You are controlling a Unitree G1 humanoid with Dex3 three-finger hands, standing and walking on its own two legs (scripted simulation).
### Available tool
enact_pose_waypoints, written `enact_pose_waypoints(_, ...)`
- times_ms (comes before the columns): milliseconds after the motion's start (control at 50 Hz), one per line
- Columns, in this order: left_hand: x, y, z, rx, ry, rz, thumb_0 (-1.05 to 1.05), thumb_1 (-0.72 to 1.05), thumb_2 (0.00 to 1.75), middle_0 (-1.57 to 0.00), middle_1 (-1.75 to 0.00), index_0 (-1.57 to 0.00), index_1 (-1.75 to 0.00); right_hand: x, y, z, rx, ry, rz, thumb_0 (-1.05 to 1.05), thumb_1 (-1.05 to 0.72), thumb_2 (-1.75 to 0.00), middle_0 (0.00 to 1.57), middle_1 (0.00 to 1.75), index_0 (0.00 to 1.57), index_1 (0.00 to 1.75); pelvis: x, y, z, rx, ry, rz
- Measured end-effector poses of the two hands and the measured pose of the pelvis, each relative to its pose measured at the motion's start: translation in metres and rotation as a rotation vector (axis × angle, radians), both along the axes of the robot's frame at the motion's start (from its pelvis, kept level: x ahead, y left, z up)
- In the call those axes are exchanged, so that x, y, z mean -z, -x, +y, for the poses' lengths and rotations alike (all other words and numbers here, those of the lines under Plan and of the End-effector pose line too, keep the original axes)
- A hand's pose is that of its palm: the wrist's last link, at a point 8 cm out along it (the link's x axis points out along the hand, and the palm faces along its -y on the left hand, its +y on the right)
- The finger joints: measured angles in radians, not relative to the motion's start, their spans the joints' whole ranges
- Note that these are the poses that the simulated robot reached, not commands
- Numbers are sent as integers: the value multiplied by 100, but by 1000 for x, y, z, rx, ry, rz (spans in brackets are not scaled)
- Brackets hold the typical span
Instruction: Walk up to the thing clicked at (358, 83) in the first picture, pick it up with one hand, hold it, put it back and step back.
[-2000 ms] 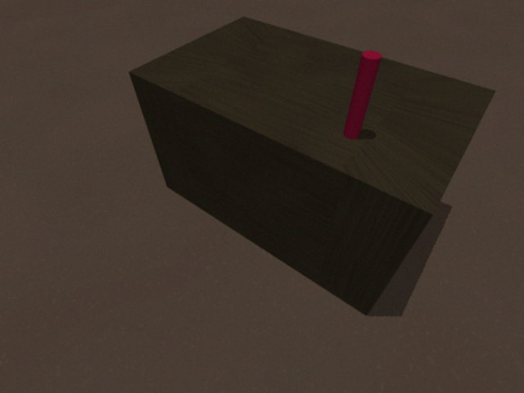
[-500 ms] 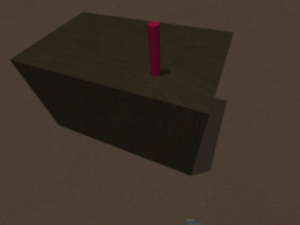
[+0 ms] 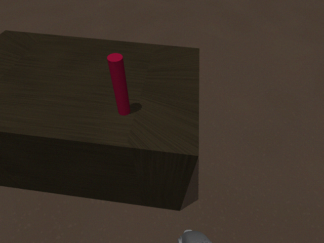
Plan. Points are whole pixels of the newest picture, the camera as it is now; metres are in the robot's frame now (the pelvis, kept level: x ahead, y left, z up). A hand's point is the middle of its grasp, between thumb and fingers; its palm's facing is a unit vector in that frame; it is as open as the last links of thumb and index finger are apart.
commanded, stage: walk up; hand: left
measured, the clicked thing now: (120, 87) +0.62 +0.12 +0.01
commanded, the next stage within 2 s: none
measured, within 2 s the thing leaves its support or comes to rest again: neither
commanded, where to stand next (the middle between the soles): +0.11 -0.01 m, yaw -9 degrees
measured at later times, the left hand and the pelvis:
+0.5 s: hand (74, 230) +0.21 +0.25 -0.17, palm faces -0.16 -0.91 -0.38, open 7.4 cm; pelvis +0.05 +0.01 -0.03, yaw -8 degrees
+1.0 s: hand (72, 241) +0.18 +0.24 -0.15, palm faces -0.18 -0.91 -0.37, open 7.4 cm; pelvis +0.05 +0.00 -0.01, yaw -11 degrees
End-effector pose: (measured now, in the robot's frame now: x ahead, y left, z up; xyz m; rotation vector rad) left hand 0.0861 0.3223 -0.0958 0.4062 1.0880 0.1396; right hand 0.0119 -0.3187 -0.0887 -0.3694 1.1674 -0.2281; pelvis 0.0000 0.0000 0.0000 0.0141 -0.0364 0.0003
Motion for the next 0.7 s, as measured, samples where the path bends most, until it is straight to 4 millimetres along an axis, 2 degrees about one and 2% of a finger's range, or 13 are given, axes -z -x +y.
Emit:
enact_pose_waypoints(80, -8, -52, -10, 50, -21, -31, 0, 90, 89, -20, -30, -20, -30, 10, -3, -5, 33, -9, 58, 0, -91, -90, 20, 30, 20, 30, 2, -21, -4, 23, 5, 5)
enact_pose_waypoints(140, -4, -84, -21, 76, -46, -60, 0, 90, 89, -20, -30, -20, -30, 29, -14, -14, 65, -24, 79, 1, -90, -90, 20, 30, 20, 30, 14, -37, -13, 34, 4, 5)
enact_pose_waypoints(180, -1, -98, -29, 83, -53, -78, 0, 90, 89, -20, -30, -20, -30, 41, -26, -16, 84, -33, 85, 1, -91, -90, 20, 30, 20, 30, 20, -43, -17, 50, 16, -2)
enact_pose_waypoints(240, -1, -110, -41, 89, -44, -81, 0, 90, 89, -20, -30, -21, -30, 48, -50, -14, 95, -45, 63, 1, -91, -90, 20, 30, 20, 30, 19, -49, -17, 74, 4, -5)
enact_pose_waypoints(320, 2, -117, -49, 107, -35, -67, 0, 90, 89, -20, -30, -21, -30, 49, -78, -7, 83, -56, 3, 1, -91, -90, 20, 30, 20, 30, 19, -55, -14, 99, -6, 6)
enact_pose_waypoints(400, 13, -120, -46, 116, -18, -56, 0, 90, 89, -20, -30, -21, -30, 48, -90, -2, 82, -41, -26, 0, -91, -90, 20, 30, 20, 30, 23, -56, -6, 118, -9, 12)
enact_pose_waypoints(480, 29, -121, -34, 96, 6, -34, 0, 90, 89, -20, -30, -21, -30, 44, -85, 4, 92, -3, -26, 0, -91, -90, 20, 30, 20, 30, 29, -55, 5, 130, -23, 11)
enact_pose_waypoints(560, 35, -115, -27, 83, 7, 8, 0, 90, 89, -20, -30, -21, -30, 34, -72, 5, 109, 13, -12, 0, -91, -90, 20, 30, 20, 30, 25, -55, 5, 145, 8, 6)
enact_pose_waypoints(620, 34, -108, -24, 72, 4, 32, 0, 90, 89, -20, -30, -21, -30, 29, -65, -1, 114, 26, 0, 0, -91, -90, 20, 30, 20, 30, 22, -53, 2, 156, 17, 10)
enact_pose_waypoints(700, 33, -94, -24, 73, -22, 58, 0, 90, 89, -20, -30, -21, -30, 34, -62, -14, 127, 29, 7, 0, -91, -90, 20, 30, 20, 30, 25, -50, -5, 167, 52, 4)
